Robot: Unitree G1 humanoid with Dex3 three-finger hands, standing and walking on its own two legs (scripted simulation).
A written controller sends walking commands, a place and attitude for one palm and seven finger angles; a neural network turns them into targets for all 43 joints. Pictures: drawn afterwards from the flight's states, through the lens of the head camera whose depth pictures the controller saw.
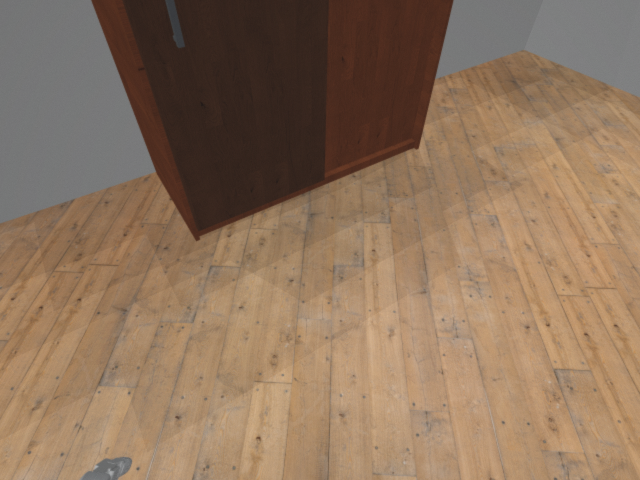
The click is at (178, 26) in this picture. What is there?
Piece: wardrobe's sliding door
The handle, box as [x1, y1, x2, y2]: [165, 0, 184, 47]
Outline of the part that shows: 165,0 174,33 173,38 178,47 184,46 173,0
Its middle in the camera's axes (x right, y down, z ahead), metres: -0.41 -0.62 +1.05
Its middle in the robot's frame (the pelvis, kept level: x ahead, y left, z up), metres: +1.19 +0.47 +0.12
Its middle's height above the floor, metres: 0.89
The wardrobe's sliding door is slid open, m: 0.00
